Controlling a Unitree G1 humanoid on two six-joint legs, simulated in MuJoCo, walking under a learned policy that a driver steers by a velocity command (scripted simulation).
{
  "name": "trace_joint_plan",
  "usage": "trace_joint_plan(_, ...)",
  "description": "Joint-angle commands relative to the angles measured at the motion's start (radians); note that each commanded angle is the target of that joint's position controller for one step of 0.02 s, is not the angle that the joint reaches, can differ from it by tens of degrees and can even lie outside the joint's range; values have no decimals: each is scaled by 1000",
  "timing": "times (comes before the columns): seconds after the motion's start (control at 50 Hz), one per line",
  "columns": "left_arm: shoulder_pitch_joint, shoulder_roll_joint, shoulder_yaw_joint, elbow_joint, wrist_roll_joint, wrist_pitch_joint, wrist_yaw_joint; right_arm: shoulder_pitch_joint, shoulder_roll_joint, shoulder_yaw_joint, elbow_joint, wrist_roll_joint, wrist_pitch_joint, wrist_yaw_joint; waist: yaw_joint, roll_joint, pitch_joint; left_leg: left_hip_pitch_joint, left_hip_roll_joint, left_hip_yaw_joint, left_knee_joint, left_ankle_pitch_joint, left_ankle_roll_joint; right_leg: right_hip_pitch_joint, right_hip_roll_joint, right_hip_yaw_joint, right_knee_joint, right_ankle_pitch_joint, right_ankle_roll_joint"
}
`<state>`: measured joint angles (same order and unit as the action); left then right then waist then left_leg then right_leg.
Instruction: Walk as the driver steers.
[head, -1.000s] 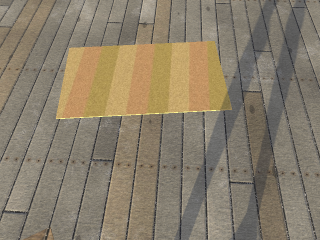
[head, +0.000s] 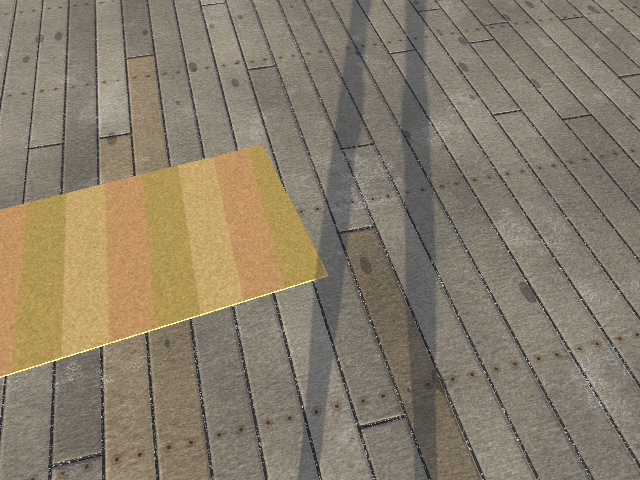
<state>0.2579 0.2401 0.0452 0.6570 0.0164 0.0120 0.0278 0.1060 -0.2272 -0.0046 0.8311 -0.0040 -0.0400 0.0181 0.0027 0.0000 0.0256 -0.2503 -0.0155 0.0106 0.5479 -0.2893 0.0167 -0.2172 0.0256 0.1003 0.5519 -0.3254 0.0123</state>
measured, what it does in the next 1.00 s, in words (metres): stands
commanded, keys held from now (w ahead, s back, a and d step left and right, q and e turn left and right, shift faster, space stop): no key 0.76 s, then w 0.24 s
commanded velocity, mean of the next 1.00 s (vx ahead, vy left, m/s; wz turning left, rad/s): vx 0.05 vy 0.00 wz -0.01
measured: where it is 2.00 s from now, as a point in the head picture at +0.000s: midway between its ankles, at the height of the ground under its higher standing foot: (346, 458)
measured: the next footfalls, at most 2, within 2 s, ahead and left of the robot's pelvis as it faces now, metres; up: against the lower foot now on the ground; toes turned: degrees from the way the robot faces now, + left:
right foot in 1.06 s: +0.07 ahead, -0.14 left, +0.00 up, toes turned +0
left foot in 1.52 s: +0.43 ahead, +0.10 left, +0.00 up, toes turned +3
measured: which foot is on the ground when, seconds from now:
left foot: down 0.00-1.00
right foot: down 0.00-0.82, up 0.84-1.00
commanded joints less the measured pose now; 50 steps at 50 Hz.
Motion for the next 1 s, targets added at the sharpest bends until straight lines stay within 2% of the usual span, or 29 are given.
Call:
trace_joint_plan(0.02, 12, 96, 27, -63, -2, -13, 4, -35, -112, -26, -52, 2, -8, -1, -3, -26, -75, 41, 67, -64, -56, 251, 44, 26, -46, 43, -50, 313, -27)
trace_joint_plan(0.12, 18, 92, 27, -58, -2, -11, 9, -31, -111, -26, -25, 3, -2, -1, -3, -12, -55, 35, 62, -62, -60, 226, 35, 29, -45, 42, -54, 303, -27)
trace_joint_plan(0.38, 39, 73, 24, -6, -3, -14, 18, -15, -115, -27, 61, 4, 7, -16, -9, -1, -26, 29, 59, -72, -90, 154, 31, 31, -38, 26, -74, 259, -17)
trace_joint_plan(0.76, 82, 55, 20, 167, -10, -27, 29, 19, -107, -26, 176, 5, 17, -34, -18, 2, 6, 22, 54, -86, -144, 85, 40, 23, -32, -1, -112, 211, 0)
trace_joint_plan(0.78, 103, 43, 18, 188, -10, -27, 29, 40, -102, -25, 189, 5, 19, -36, -19, 12, -16, 31, 48, -83, -157, -33, 45, 29, -16, -20, -108, 115, -2)
trace_joint_plan(0.8, 106, 45, 20, 197, -16, -27, 30, 57, -125, -34, 196, 14, 23, -40, -24, 36, -2, 25, 47, -98, -172, -211, 64, -7, 13, -53, -70, -37, -11)
trace_joint_plan(0.82, 94, 48, 21, 193, -19, -30, 31, 79, -153, -44, 200, 21, 26, -42, -33, 77, 25, 12, 82, -158, -210, -387, 96, -70, 31, -77, -17, -155, -21)
trace_joint_plan(0.86, 41, 29, 15, 170, -32, -54, 27, 141, -201, -60, 206, 25, 15, -44, -54, 176, 85, 21, 263, -420, -356, -612, 200, -211, 20, -117, 148, -166, -34)
trace_joint_plan(0.88, 19, 33, 15, 167, -38, -68, 21, 140, -216, -67, 198, 24, 6, -45, -57, 178, 118, -12, 333, -520, -407, -603, 245, -243, -20, -92, 229, -140, -43)
trace_joint_plan(0.9, 9, 39, 18, 169, -40, -80, 14, 135, -215, -70, 190, 19, -6, -45, -54, 163, 126, -14, 362, -555, -425, -548, 264, -276, -48, -69, 297, -162, -53)
trace_joint_plan(0.92, 13, 41, 20, 174, -41, -89, 8, 125, -209, -70, 180, 19, -16, -42, -46, 149, 117, 8, 370, -546, -426, -481, 262, -302, -73, -57, 322, -195, -64)
trace_joint_plan(0.94, 16, 46, 22, 178, -43, -97, 2, 108, -201, -70, 169, 27, -21, -40, -34, 134, 101, 24, 356, -497, -422, -406, 240, -292, -91, -56, 280, -202, -74)
trace_joint_plan(0.96, 24, 50, 24, 188, -44, -103, -2, 82, -198, -69, 156, 37, -21, -39, -16, 125, 80, 11, 315, -413, -414, -329, 207, -223, -91, -73, 187, -175, -82)
trace_joint_plan(1.0, 107, 26, 28, 247, -38, -112, -8, 31, -201, -71, 141, 54, -11, -36, 44, 105, 33, -96, 204, -227, -338, -204, 157, 49, -26, -165, -49, 41, -77)
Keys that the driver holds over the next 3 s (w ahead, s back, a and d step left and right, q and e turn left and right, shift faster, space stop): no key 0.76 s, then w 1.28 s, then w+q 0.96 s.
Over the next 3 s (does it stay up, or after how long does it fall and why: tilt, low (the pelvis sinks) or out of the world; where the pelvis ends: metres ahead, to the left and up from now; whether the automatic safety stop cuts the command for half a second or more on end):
stays up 1.07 0.09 0.01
